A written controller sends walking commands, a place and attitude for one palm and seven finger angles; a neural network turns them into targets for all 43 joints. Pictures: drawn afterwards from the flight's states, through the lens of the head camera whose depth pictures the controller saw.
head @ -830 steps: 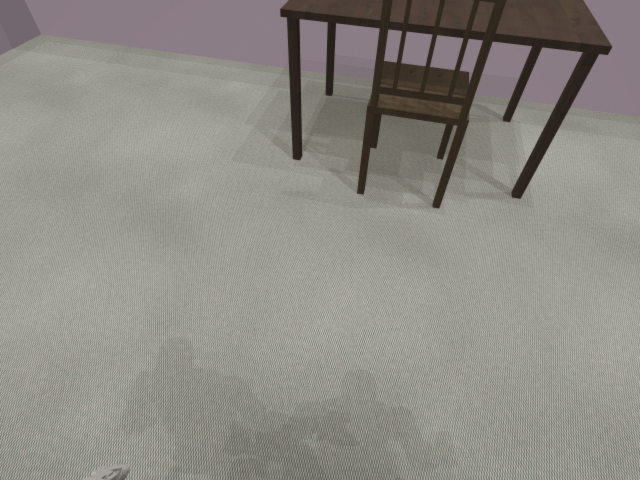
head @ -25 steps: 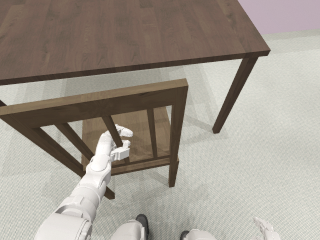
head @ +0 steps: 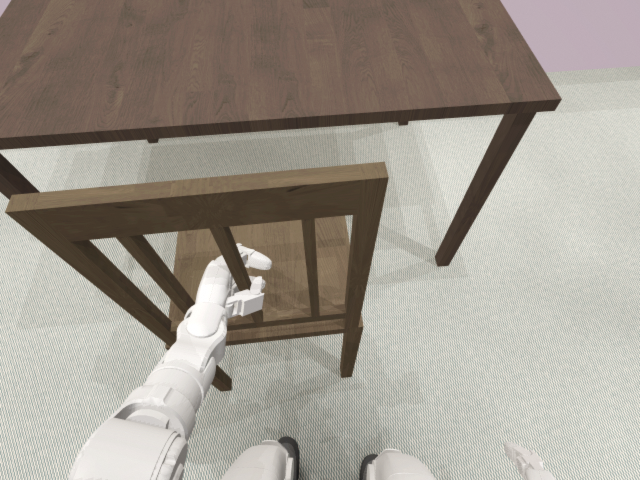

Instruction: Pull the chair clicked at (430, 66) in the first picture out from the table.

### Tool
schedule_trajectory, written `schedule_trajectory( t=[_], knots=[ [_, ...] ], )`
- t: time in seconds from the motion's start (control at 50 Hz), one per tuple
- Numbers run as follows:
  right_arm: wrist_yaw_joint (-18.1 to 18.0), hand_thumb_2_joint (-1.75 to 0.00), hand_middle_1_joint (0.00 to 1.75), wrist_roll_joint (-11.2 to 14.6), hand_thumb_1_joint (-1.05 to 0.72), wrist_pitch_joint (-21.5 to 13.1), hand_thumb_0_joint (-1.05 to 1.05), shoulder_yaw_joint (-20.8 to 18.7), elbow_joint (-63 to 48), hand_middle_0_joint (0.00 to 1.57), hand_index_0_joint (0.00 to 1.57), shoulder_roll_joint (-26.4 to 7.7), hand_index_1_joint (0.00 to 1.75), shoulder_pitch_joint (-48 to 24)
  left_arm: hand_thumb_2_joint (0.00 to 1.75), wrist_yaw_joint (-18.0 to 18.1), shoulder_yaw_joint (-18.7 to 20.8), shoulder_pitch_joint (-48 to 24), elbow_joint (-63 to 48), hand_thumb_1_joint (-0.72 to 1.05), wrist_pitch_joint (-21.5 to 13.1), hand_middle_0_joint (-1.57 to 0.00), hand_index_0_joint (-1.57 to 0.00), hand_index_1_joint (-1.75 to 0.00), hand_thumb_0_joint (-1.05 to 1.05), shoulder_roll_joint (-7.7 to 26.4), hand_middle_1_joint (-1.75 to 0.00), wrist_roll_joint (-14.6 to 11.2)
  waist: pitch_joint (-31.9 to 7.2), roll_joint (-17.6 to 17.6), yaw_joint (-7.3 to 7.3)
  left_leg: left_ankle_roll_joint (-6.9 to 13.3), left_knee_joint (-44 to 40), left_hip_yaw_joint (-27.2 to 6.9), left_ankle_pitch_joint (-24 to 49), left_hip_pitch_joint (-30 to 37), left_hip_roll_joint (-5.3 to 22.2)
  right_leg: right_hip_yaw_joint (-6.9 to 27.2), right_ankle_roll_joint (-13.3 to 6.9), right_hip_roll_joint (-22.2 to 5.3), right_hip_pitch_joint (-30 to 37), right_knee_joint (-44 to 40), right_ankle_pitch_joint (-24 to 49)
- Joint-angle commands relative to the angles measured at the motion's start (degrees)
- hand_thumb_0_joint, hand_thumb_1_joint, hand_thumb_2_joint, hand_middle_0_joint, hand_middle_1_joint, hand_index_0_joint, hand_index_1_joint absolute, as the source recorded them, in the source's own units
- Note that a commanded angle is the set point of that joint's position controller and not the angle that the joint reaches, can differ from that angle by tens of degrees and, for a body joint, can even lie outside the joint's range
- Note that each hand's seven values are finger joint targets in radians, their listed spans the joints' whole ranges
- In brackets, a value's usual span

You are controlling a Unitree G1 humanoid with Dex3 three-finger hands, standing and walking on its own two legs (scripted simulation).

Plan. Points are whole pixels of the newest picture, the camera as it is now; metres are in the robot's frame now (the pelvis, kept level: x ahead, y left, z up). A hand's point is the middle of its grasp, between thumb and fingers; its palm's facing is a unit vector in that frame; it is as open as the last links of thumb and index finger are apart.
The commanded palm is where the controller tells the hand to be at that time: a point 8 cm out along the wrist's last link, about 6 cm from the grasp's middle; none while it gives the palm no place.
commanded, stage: step backward, pulling the chair out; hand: left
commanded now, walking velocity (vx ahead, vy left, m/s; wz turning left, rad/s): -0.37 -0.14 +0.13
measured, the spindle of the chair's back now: (242, 280) +0.38 +0.13 -0.06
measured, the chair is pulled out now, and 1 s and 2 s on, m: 0.17 0.27 0.42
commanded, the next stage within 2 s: none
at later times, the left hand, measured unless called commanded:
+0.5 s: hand (251, 322) +0.31 +0.11 -0.06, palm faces -0.05 -0.98 -0.18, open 5.0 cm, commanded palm +0.30 +0.16 -0.05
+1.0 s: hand (240, 366) +0.25 +0.12 -0.06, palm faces -0.01 -0.98 -0.20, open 4.9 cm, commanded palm +0.26 +0.17 -0.05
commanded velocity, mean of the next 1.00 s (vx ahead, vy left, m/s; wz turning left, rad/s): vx -0.38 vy -0.05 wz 0.06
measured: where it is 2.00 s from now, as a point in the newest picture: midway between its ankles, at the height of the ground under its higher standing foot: outside the picture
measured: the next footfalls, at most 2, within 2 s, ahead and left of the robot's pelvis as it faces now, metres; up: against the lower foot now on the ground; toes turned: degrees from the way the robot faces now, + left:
left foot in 0.38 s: +0.00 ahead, +0.15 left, +0.00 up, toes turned +3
right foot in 1.00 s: -0.03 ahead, -0.13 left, +0.00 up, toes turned +3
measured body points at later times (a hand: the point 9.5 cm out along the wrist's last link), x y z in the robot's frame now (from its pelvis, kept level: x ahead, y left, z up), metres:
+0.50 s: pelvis -0.06 +0.00 +0.00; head +0.05 -0.01 +0.44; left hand +0.31 +0.16 -0.05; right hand +0.06 -0.27 -0.13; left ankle -0.04 +0.15 -0.73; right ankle +0.04 -0.11 -0.73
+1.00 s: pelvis -0.10 -0.01 +0.00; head -0.02 -0.02 +0.44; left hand +0.25 +0.17 -0.04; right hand -0.01 -0.26 -0.14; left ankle -0.08 +0.14 -0.73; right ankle -0.02 -0.12 -0.73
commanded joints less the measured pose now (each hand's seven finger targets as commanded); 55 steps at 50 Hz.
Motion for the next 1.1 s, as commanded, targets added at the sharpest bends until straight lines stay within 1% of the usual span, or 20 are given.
schedule_trajectory(
  t=[0.0,0.1,0.16,0.2,0.28,0.34,0.38,0.42,0.5,0.62,0.7,0.76,0.8,0.84,0.88,0.9,0.96,1.0,1.04,1.08],
  knots=[
    [0.5,-0.90,0.30,-0.8,-0.90,-0.6,0.00,-2.4,-6.0,0.20,0.20,-6.5,0.30,1.4,0.90,0.8,1.5,-20.0,-13.1,0.90,-3.8,-0.50,-0.50,-1.45,0.00,9.5,-1.45,1.1,-29.3,9.6,0.21,6.0,-5.2,-17.3,23.8,17.2,15.0,4.3,-0.3,-0.9,5.0,1.5,-3.9],
    [0.7,-0.90,0.30,0.3,-0.90,-0.9,0.00,-2.7,-8.3,0.20,0.20,-6.1,0.30,0.9,0.90,0.5,2.6,-18.0,-15.0,0.90,-3.4,-0.50,-0.50,-1.45,0.00,11.4,-1.45,0.5,-27.6,4.9,0.10,3.6,-3.1,-12.2,7.2,4.0,11.0,8.3,-2.1,-4.4,14.9,-5.1,3.4],
    [0.8,-0.90,0.30,1.3,-0.90,-1.6,0.00,-2.7,-8.5,0.20,0.20,-5.7,0.30,1.2,0.90,1.3,3.9,-17.9,-15.9,0.90,-3.3,-0.50,-0.50,-1.45,0.00,15.0,-1.45,0.4,-27.9,-7.0,0.03,-2.1,14.5,-2.4,-11.1,4.0,1.0,17.4,-7.0,-18.8,12.4,-16.2,10.0],
    [0.6,-0.90,0.30,0.6,-0.90,-1.6,0.00,-2.2,-8.3,0.20,0.20,-5.7,0.30,-0.2,0.90,1.5,3.9,-16.1,-14.7,0.90,-1.4,-0.50,-0.50,-1.45,0.00,14.2,-1.45,0.5,-27.3,-4.9,1.22,-2.3,23.0,-5.9,-17.6,-1.0,0.7,16.9,-10.8,-21.9,15.6,-14.1,21.9],
    [-0.2,-0.90,0.30,0.5,-0.90,-1.5,0.00,-1.0,-7.0,0.20,0.20,-6.2,0.30,1.0,0.90,1.6,3.8,-16.2,-14.9,0.90,1.0,-0.50,-0.50,-1.45,0.00,12.9,-1.45,0.0,-28.1,-6.9,0.02,-2.3,7.1,-6.2,-13.5,1.9,2.5,8.8,-7.1,-18.9,22.2,-6.4,39.9],
    [-0.7,-0.90,0.30,0.7,-0.90,0.1,0.00,-2.2,-7.9,0.20,0.20,-8.0,0.30,2.5,0.90,1.3,1.5,-18.2,-18.5,0.90,1.4,-0.50,-0.50,-1.45,0.00,10.9,-1.45,-0.7,-30.9,-3.5,-0.13,-0.1,-4.3,-7.0,16.9,11.1,7.7,4.2,-0.9,-11.0,19.0,-2.6,32.1],
    [-0.4,-0.90,0.30,1.0,-0.90,1.3,0.00,-2.9,-8.3,0.20,0.20,-8.1,0.30,3.1,0.90,0.8,-0.3,-20.0,-18.3,0.90,1.5,-0.50,-0.50,-1.45,0.00,8.6,-1.45,-0.8,-30.3,-2.9,-0.44,1.0,-3.4,-7.0,22.7,15.2,10.2,3.7,1.0,-6.7,15.3,-3.7,24.9],
    [-0.2,-0.90,0.30,0.1,-0.90,2.2,0.00,-2.3,-9.3,0.20,0.20,-6.2,0.30,1.4,0.90,0.6,-1.6,-22.3,-20.2,0.90,0.4,-0.50,-0.50,-1.45,0.00,7.1,-1.45,0.3,-31.8,5.7,-1.09,0.9,-3.7,-7.4,25.9,13.3,10.7,3.4,0.6,-6.7,16.7,-0.7,25.7],
    [0.0,-0.90,0.30,0.4,-0.90,3.4,0.00,-3.4,-10.5,0.20,0.20,-6.6,0.30,2.3,0.90,0.6,0.5,-17.9,-19.2,0.90,-0.4,-0.50,-0.50,-1.45,0.00,9.1,-1.45,0.8,-32.9,3.9,-0.51,0.2,-3.2,-6.5,19.0,9.9,10.4,3.9,-0.7,-6.2,18.1,-1.6,22.7],
    [0.1,-0.90,0.30,0.3,-0.90,2.6,0.00,-3.1,-11.3,0.20,0.20,-5.8,0.30,1.0,0.90,0.8,1.4,-17.3,-19.0,0.90,-2.2,-0.50,-0.50,-1.45,0.00,10.5,-1.45,0.9,-26.0,3.8,0.16,1.5,-5.4,-5.7,-1.8,0.5,10.1,5.2,-0.5,-5.6,13.5,-2.7,1.6],
    [0.4,-0.90,0.30,1.3,-0.90,0.9,0.00,-3.1,-8.6,0.20,0.20,-5.0,0.30,4.1,0.90,1.8,3.3,-17.4,-15.7,0.90,-2.6,-0.50,-0.50,-1.45,0.00,13.9,-1.45,0.9,-27.1,-11.5,0.01,-1.2,9.5,1.0,-15.1,6.2,1.1,13.4,-4.2,-15.8,7.1,-20.1,-9.2],
    [0.5,-0.90,0.30,1.1,-0.90,-0.2,0.00,-2.0,-7.2,0.20,0.20,-4.8,0.30,3.6,0.90,2.2,3.5,-18.0,-13.0,0.90,-1.6,-0.50,-0.50,-1.45,0.00,12.4,-1.45,1.3,-28.4,-11.7,0.28,-1.4,15.6,-2.0,-18.4,5.1,1.6,11.0,-6.6,-18.4,10.5,-18.7,0.6],
    [0.1,-0.90,0.30,1.0,-0.90,-0.5,0.00,-1.4,-6.1,0.20,0.20,-5.6,0.30,4.5,0.90,2.0,2.8,-18.3,-12.1,0.90,-0.8,-0.50,-0.50,-1.45,0.00,11.6,-1.45,0.8,-27.2,-8.4,-0.59,-1.1,1.1,-1.9,-12.8,10.2,3.1,6.0,-3.9,-15.0,8.4,-13.3,4.1],
    [-0.5,-0.90,0.30,0.3,-0.90,-0.5,0.00,-2.4,-7.7,0.20,0.20,-8.3,0.30,3.7,0.90,1.5,1.4,-18.8,-13.4,0.90,-1.3,-0.50,-0.50,-1.45,0.00,9.7,-1.45,0.4,-25.4,4.2,0.14,2.7,-8.9,-10.1,-0.4,8.0,10.6,1.9,1.1,-5.2,6.5,-2.6,0.4],
    [0.1,-0.90,0.30,-0.5,-0.90,0.7,0.00,-2.7,-9.4,0.20,0.20,-7.3,0.30,1.9,0.90,1.1,0.7,-22.4,-17.7,0.90,-1.6,-0.50,-0.50,-1.45,0.00,8.7,-1.45,0.5,-24.2,13.2,0.76,6.6,-13.3,-15.6,0.5,1.9,17.5,2.4,0.9,-1.8,8.8,8.8,-6.0],
    [0.1,-0.90,0.30,-0.5,-0.90,1.1,0.00,-2.5,-9.1,0.20,0.20,-6.4,0.30,1.7,0.90,0.9,0.4,-24.4,-18.3,0.90,-1.5,-0.50,-0.50,-1.45,0.00,7.8,-1.45,0.7,-24.0,14.0,0.55,7.5,-10.8,-16.0,8.1,3.3,18.5,3.0,0.5,-1.6,8.1,10.8,-5.9],
    [0.9,-0.90,0.30,-0.4,-0.90,0.7,0.00,-3.4,-5.9,0.20,0.20,-6.7,0.30,5.1,0.90,0.5,1.4,-23.8,-13.9,0.90,-2.0,-0.50,-0.50,-1.45,0.00,7.9,-1.45,1.4,-28.1,4.3,-0.41,4.6,1.4,-12.1,34.4,16.8,15.4,4.4,-0.4,-2.6,10.0,-2.4,13.6],
    [1.1,-0.90,0.30,-0.1,-0.90,0.3,0.00,-3.2,-5.9,0.20,0.20,-6.3,0.30,4.0,0.90,-0.4,0.1,-24.9,-12.7,0.90,-2.3,-0.50,-0.50,-1.45,0.00,7.8,-1.45,1.8,-25.4,5.2,-0.43,1.2,0.8,-9.2,25.5,10.7,12.8,5.5,-1.3,-5.3,13.3,-4.4,22.2],
    [0.4,-0.90,0.30,0.9,-0.90,0.4,0.00,-4.2,-4.9,0.20,0.20,-6.6,0.30,6.1,0.90,0.5,2.3,-24.0,-13.2,0.90,-2.9,-0.50,-0.50,-1.45,0.00,11.9,-1.45,1.0,-32.7,-1.2,-1.53,-1.7,3.9,-2.9,16.4,10.5,8.4,9.6,-2.9,-10.2,19.2,-6.0,33.6],
    [0.2,-0.90,0.30,1.4,-0.90,0.0,0.00,-4.1,-5.3,0.20,0.20,-6.6,0.30,4.9,0.90,0.5,3.3,-21.4,-12.2,0.90,-2.5,-0.50,-0.50,-1.45,0.00,14.2,-1.45,0.5,-34.0,-3.9,-0.57,-2.9,10.2,-2.0,-5.0,7.6,4.1,14.1,-5.9,-16.6,19.9,-9.7,36.6]
  ],
)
